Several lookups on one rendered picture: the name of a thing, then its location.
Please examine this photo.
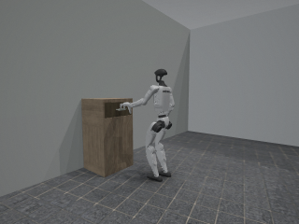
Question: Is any drawer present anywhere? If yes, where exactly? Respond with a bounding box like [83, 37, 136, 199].
[104, 101, 132, 119]

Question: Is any robot right upper arm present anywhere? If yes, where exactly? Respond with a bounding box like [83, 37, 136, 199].
[168, 87, 175, 108]

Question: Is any right robot foot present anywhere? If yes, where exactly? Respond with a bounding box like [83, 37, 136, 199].
[158, 171, 171, 177]

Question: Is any robot torso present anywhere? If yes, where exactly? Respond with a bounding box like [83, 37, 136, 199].
[152, 84, 170, 129]

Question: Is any robot left forearm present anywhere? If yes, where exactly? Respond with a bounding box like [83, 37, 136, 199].
[128, 98, 144, 108]

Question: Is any cabinet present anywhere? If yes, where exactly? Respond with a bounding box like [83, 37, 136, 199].
[81, 98, 134, 177]

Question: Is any robot left hand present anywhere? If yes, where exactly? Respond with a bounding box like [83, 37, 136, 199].
[120, 102, 132, 114]

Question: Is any robot left upper arm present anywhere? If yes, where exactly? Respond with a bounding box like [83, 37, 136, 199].
[141, 85, 160, 105]

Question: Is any robot right forearm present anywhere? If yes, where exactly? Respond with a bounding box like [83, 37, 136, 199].
[164, 107, 174, 117]

